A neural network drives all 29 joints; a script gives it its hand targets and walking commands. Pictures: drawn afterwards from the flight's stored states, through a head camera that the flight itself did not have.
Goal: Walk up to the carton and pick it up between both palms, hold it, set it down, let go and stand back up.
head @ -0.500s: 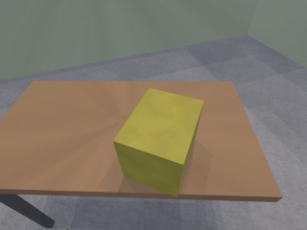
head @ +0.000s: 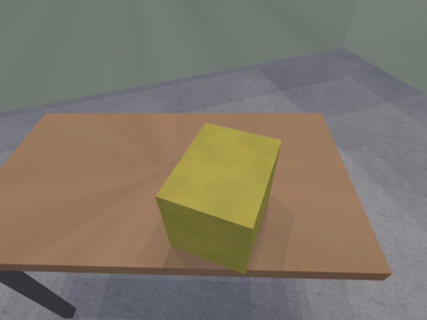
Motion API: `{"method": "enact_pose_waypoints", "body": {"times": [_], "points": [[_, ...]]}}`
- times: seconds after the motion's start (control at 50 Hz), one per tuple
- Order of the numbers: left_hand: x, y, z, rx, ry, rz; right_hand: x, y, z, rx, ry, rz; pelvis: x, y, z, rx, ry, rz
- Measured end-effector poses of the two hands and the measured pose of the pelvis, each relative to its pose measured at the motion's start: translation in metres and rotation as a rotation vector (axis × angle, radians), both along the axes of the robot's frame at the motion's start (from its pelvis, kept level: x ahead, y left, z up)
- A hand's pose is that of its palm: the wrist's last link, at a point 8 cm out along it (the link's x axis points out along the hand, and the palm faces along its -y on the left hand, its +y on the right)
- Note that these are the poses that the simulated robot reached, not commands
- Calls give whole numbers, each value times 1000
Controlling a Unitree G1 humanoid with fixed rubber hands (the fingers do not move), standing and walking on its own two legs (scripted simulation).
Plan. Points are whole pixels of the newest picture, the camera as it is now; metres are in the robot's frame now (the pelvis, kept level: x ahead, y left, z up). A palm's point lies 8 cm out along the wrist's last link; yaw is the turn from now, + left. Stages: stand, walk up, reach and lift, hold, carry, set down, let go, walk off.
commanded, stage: stand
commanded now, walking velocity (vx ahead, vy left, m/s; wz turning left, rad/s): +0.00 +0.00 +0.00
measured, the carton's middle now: (224, 194) +0.41 +0.01 -0.01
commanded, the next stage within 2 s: none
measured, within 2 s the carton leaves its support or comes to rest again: neither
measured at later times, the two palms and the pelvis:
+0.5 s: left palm out of the picture +0.07 +0.29 -0.10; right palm out of the picture +0.08 -0.28 -0.12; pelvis +0.00 +0.00 +0.00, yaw +0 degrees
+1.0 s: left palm out of the picture +0.07 +0.29 -0.10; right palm out of the picture +0.09 -0.28 -0.12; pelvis +0.00 +0.00 +0.00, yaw +0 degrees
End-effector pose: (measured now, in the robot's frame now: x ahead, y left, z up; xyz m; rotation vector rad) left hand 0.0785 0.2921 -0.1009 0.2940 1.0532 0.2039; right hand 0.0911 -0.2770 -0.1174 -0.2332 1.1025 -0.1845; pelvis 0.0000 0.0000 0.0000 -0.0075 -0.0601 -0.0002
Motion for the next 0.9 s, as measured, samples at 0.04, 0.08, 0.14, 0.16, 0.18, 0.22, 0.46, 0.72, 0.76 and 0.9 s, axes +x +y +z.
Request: {"method": "enact_pose_waypoints", "body": {"times": [0.04, 0.08, 0.14, 0.16, 0.18, 0.22, 0.46, 0.72, 0.76, 0.9], "points": [[0, 0, 0, 0, 0, 0, 0, 0, 0, 0, 1, 0, 0, 0, 0, 0, 0, 0], [-1, 0, 0, 1, 1, 1, -1, 0, 0, 0, 1, -1, -1, 0, 0, 0, 0, 0], [-2, 0, 0, 2, 3, 2, -2, 0, 0, 0, 4, -2, -1, 0, 0, 0, 0, 0], [-2, 0, 0, 3, 2, 1, -2, 0, 0, 0, 4, -2, -1, 0, 0, 0, -1, 0], [-2, 0, 0, 3, 0, 1, -2, 0, -1, 1, 4, -2, -2, 0, 0, 0, -1, 0], [-3, 1, 0, 3, 1, 1, -3, 0, 0, 1, 3, -3, -2, 0, 0, 0, -2, 0], [-9, 2, -1, 4, 16, 5, -8, -1, -1, 2, 8, -7, -5, 0, 0, 0, -6, 0], [-6, 2, -1, 3, 28, 4, -5, -1, -3, 3, 19, -8, -1, -1, 1, 1, 2, 0], [-6, 2, -1, 5, 29, 5, -4, -2, -3, 3, 20, -8, 0, -1, 1, 1, 3, 0], [-5, 2, -1, 8, 29, 5, -4, -2, -2, 3, 20, -9, 0, -1, 1, 1, 5, 0]]}}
